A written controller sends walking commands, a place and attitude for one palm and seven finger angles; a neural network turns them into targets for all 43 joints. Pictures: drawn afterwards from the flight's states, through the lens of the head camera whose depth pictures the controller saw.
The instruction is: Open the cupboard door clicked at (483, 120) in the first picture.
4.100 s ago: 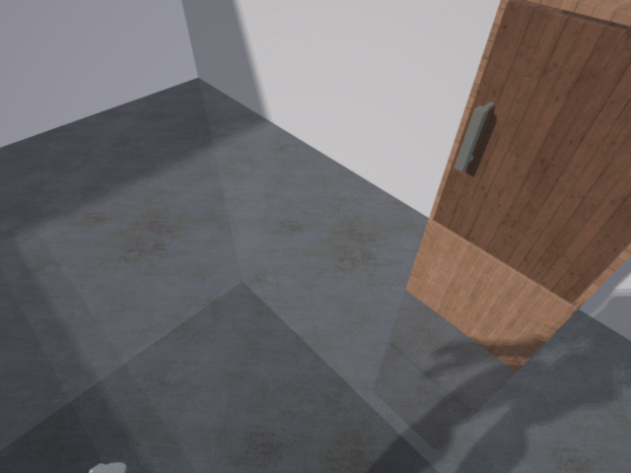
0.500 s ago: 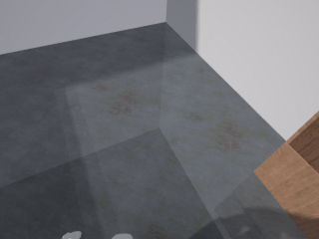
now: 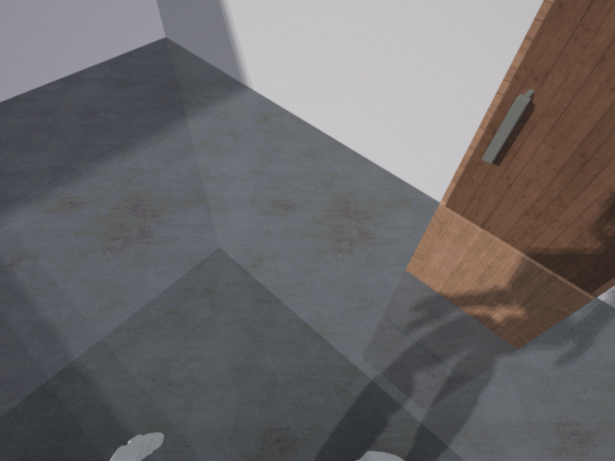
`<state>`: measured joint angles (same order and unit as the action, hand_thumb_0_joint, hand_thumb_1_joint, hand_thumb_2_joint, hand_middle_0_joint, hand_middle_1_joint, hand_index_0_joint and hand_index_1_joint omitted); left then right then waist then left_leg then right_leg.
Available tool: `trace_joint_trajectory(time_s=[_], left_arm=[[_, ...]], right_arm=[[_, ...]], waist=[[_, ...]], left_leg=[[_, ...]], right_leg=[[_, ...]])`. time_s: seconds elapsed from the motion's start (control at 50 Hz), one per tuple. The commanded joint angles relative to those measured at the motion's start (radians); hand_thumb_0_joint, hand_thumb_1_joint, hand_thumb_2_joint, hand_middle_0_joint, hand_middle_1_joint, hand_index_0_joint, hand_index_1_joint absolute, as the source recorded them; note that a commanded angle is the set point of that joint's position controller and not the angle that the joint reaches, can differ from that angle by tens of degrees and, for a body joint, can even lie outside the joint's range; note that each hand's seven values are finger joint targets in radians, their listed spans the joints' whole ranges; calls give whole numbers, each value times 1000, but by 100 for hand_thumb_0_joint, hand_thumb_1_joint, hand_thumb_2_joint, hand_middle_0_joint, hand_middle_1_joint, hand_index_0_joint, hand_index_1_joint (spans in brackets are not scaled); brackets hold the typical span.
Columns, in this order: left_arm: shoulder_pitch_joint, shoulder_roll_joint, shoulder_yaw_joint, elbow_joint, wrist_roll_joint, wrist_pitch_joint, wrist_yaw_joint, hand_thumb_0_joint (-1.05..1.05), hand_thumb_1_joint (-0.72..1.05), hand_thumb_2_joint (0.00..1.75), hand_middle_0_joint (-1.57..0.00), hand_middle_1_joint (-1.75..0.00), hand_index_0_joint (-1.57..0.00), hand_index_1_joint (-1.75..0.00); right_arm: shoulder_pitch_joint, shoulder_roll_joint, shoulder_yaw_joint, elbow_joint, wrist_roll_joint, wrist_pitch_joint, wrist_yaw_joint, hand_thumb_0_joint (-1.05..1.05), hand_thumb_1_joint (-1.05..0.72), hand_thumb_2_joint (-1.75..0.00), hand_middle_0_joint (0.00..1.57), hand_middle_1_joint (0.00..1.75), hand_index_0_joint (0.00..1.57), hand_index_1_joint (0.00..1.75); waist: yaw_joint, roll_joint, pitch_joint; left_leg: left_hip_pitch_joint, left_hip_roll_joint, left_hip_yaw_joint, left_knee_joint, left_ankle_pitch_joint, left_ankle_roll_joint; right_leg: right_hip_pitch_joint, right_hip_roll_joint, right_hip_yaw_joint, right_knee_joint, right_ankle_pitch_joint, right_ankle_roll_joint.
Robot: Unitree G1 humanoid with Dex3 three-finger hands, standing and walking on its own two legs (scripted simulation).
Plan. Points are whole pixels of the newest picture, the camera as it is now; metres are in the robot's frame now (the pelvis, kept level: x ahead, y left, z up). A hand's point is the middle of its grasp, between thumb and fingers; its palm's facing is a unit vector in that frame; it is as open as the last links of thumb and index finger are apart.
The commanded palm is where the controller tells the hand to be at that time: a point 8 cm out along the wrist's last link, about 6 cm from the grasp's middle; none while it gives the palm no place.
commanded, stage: turn to face it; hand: left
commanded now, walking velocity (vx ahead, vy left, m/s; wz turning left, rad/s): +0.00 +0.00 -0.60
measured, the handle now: (508, 126) +0.76 -0.42 -0.02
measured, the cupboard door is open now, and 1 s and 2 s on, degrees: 0 0 0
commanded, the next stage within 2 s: take the last steps up to it in 1.08 s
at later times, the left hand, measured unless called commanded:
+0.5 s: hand out of the picture +0.13 +0.20 -0.19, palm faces -0.23 -0.95 -0.20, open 7.4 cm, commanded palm none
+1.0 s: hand (246, 432) +0.18 +0.09 -0.16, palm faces -0.55 -0.79 -0.26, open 7.4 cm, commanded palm none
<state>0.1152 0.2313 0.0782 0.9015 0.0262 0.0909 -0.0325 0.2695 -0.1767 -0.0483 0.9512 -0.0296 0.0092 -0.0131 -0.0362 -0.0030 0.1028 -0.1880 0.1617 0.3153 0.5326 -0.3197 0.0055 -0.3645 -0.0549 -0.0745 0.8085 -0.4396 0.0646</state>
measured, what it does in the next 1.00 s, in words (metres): steps on the spot, turning right: right foot, then left foot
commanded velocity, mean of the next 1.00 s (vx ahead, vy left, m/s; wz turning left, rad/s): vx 0.00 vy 0.00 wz -0.51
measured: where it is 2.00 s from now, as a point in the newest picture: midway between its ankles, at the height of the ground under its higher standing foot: outside the picture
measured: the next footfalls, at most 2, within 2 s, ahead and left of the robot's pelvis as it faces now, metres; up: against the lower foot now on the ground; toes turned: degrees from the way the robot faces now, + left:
right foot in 0.06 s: +0.04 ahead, -0.14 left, +0.00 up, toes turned -9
left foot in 0.46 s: +0.08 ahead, +0.11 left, +0.00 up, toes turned -11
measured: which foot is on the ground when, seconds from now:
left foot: down 0.00-0.06, up 0.08-0.44, down 0.46-0.92, up 0.94-1.00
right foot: up 0.00-0.04, down 0.06-0.46, up 0.48-0.90, down 0.92-1.00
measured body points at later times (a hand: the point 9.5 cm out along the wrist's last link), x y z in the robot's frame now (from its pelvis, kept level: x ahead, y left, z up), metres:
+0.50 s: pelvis -0.01 +0.02 -0.01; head +0.03 +0.04 +0.44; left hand +0.14 +0.25 -0.17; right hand +0.03 -0.26 -0.12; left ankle +0.04 +0.11 -0.74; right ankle -0.01 -0.13 -0.72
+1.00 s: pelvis -0.03 +0.00 -0.01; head -0.01 -0.04 +0.44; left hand +0.21 +0.13 -0.14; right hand -0.17 -0.22 -0.17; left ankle +0.03 +0.12 -0.70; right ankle -0.10 -0.09 -0.74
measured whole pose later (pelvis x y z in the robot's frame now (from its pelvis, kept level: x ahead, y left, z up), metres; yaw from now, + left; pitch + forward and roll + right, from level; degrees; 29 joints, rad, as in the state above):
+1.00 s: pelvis -0.03 +0.00 -0.01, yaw -33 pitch +0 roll -1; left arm 0.12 0.19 0.05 0.91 0.02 0.02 0.00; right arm 0.27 -0.24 -0.07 0.98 -0.02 0.06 -0.02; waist -0.04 0.07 0.08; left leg -0.40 0.16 0.14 0.92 -0.52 -0.06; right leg -0.27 -0.02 -0.08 0.60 -0.33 -0.02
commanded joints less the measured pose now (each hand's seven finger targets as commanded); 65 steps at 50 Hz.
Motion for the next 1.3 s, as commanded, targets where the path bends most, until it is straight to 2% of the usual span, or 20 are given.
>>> trace_joint_trajectory(time_s=[0.0, 0.02, 0.04, 0.06, 0.16, 0.34, 0.4, 0.44, 0.46, 0.52, 0.56, 0.78, 0.86, 0.88, 0.9, 0.92, 0.96, 1.02, 1.22, 1.28], left_arm=[[20, 77, 18, -81, -4, -62, 7, 0, 90, 90, -20, -30, -20, -30], [105, 148, 29, -56, 0, -77, 17, 0, 90, 90, -20, -30, -20, -30], [187, 263, 53, -34, 4, -87, 33, 0, 90, 90, -20, -30, -20, -30], [229, 273, 53, -19, -17, -80, 43, 0, 90, 90, -20, -30, -20, -30], [11, 177, 29, -87, -9, -71, 46, 0, 90, 90, -20, -30, -20, -30], [35, 221, 41, -90, 0, -59, 34, 0, 90, 90, -20, -30, -20, -30], [-14, 204, 39, -99, -10, -49, 35, 0, 90, 90, -20, -30, -20, -30], [43, 94, 20, -129, -22, -40, 18, 0, 90, 90, -20, -30, -20, -30], [35, 129, 29, -115, -1, -32, 21, 0, 90, 90, -20, -30, -20, -30], [68, 130, 45, -73, 5, -35, -3, 0, 90, 90, -20, -30, -20, -30], [74, 105, 36, -66, -1, -33, -5, 0, 90, 90, -20, -30, -20, -30], [-25, 50, 11, -80, -5, -36, 1, 0, 90, 90, -20, -30, -20, -30], [66, 59, 10, -51, -6, -64, 14, 0, 90, 90, -20, -30, -20, -30], [128, 120, 16, -29, -1, -77, 23, 0, 90, 90, -20, -30, -20, -30], [182, 231, 37, -12, 7, -93, 39, 0, 90, 90, -20, -30, -20, -30], [220, 247, 32, 2, -11, -86, 47, 0, 90, 90, -20, -30, -20, -30], [136, 209, 35, -7, -8, -85, 58, 0, 90, 90, -20, -30, -20, -30], [27, 143, 11, -33, -8, -82, 55, 0, 90, 90, -20, -30, -20, -30], [73, 157, 18, 9, -1, -79, 48, 0, 90, 90, -20, -30, -20, -30], [44, 110, 7, 12, -10, -76, 38, 0, 90, 90, -20, -30, -20, -30]], right_arm=[[40, -229, -68, -41, 8, -12, -1, 0, -90, -90, 20, 30, 20, 30], [47, -202, -61, -57, 17, -11, 6, 0, -90, -90, 20, 30, 20, 30], [-7, -118, -34, -115, 18, -7, 10, 0, -90, -90, 20, 30, 20, 30], [-69, -136, -31, -144, 18, 8, -6, 0, -90, -90, 20, 30, 20, 30], [-55, -149, -36, -94, 7, 31, -5, 0, -90, -90, 20, 30, 20, 30], [-94, -143, -27, -135, 21, 12, -8, 0, -90, -90, 20, 30, 20, 30], [30, -147, -26, -108, 26, -5, -18, 0, -90, -90, 20, 30, 20, 30], [24, -310, -51, -129, 8, -13, -22, 0, -90, -90, 20, 30, 20, 30], [-14, -307, -51, -133, 7, -10, -23, 0, -90, -90, 20, 30, 20, 30], [-134, -214, -26, -164, 5, -21, -25, 0, -90, -90, 20, 30, 20, 30], [-91, -193, -27, -149, 9, -25, -25, 0, -90, -90, 20, 30, 20, 30], [29, -220, -59, -59, 3, -13, -9, 0, -90, -90, 20, 30, 20, 30], [20, -227, -64, -43, 7, -8, -1, 0, -90, -90, 20, 30, 20, 30], [34, -194, -59, -45, 15, -7, 6, 0, -90, -90, 20, 30, 20, 30], [8, -101, -32, -89, 16, -3, 10, 0, -90, -90, 20, 30, 20, 30], [-46, -112, -25, -109, 17, 15, -1, 0, -90, -90, 20, 30, 20, 30], [-55, -123, -24, -85, 14, 28, -13, 0, -90, -90, 20, 30, 20, 30], [-4, -122, -26, -25, 8, 32, -5, 0, -90, -90, 20, 30, 20, 30], [-16, -94, -8, -27, 9, 7, -5, 0, -90, -90, 20, 30, 20, 30], [136, -110, -6, 21, 5, -23, -8, 0, -90, -90, 20, 30, 20, 30]], waist=[[27, 177, -171], [68, 48, -225], [109, -265, -225], [128, -194, -218], [28, -148, -115], [47, -174, -134], [-18, -148, -171], [1, 336, -150], [-9, 342, -125], [59, 130, -74], [42, 164, -108], [-23, 221, -118], [29, 179, -175], [57, 60, -216], [89, -267, -207], [109, -208, -209], [74, -277, -172], [17, -144, -117], [46, -151, -128], [-21, -42, -113]], left_leg=[[100, 199, -96, 60, 552, 31], [-70, 170, -67, 242, 421, -26], [-401, 16, -58, 477, -252, -85], [-434, -15, -220, 598, -342, -87], [-366, -25, -285, 608, -85, -103], [-191, -112, -263, 251, -104, -82], [17, -124, -252, -68, 51, -68], [152, 267, -655, -310, 27, 66], [22, 342, -691, -335, -36, 103], [-28, 178, -419, -280, 119, 88], [61, 146, -317, -233, 304, 86], [104, 221, -216, -173, 419, 125], [51, 194, -138, -2, 433, 47], [-60, 155, -109, 137, 316, -12], [-375, 20, -72, 352, -233, -70], [-400, -17, -214, 487, -331, -73], [-443, -30, -297, 613, -248, -75], [-360, -30, -278, 597, -84, -91], [-179, -93, -235, 201, -89, -70], [119, -78, -245, -124, -1, -45]], right_leg=[[140, 41, -57, -331, 201, -49], [371, -60, 66, -423, 380, -96], [524, -326, 417, -433, 794, -203], [436, -380, 425, -406, 972, -286], [193, -178, 276, -462, 556, -219], [108, -142, 417, -447, 413, -238], [36, -85, 407, -337, 419, -164], [-267, 136, 168, 38, -104, -43], [-250, 81, 164, 244, -144, -20], [-231, 46, 125, 434, 33, -5], [-239, 35, 100, 432, 66, 12], [-77, 7, -15, 26, -21, -4], [139, 38, -50, -327, 196, -42], [311, -45, 51, -447, 342, -71], [472, -307, 376, -478, 689, -165], [386, -370, 374, -433, 876, -247], [331, -291, 351, -450, 758, -257], [207, -192, 201, -456, 637, -212], [181, -171, 319, -492, 309, -240], [-32, -71, 255, -380, -53, -159]])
